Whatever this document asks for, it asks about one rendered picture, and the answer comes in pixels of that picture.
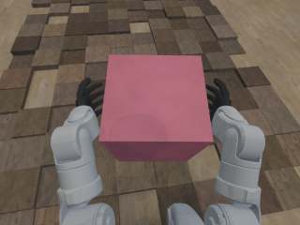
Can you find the left robot hand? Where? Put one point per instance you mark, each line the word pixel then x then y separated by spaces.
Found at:
pixel 83 98

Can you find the robot right forearm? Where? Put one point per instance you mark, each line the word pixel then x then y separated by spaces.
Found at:
pixel 241 159

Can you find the robot right thigh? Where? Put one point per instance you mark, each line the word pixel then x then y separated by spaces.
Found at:
pixel 182 214

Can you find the robot left forearm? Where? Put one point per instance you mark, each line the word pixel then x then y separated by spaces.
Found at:
pixel 74 158

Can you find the carton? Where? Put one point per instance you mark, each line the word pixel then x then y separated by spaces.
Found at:
pixel 155 108

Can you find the robot left upper arm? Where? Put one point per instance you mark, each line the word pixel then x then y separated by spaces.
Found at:
pixel 90 214

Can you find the right robot hand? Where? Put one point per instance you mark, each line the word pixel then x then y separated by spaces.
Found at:
pixel 222 96

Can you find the robot right upper arm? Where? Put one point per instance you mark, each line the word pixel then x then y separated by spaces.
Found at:
pixel 229 214

